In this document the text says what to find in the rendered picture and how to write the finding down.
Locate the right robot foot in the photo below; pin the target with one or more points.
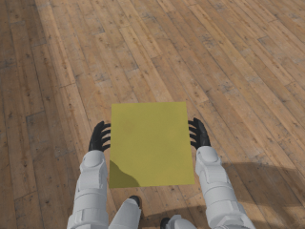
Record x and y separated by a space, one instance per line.
163 223

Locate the robot left shin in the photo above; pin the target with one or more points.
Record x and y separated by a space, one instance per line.
130 200

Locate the robot right hand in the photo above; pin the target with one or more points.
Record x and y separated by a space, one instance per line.
201 135

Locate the right robot forearm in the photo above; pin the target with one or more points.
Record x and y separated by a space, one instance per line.
218 192

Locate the robot left hand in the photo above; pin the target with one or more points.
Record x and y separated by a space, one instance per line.
96 142

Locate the carton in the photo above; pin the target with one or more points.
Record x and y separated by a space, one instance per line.
150 145

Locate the left robot forearm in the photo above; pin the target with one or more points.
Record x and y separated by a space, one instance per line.
90 199

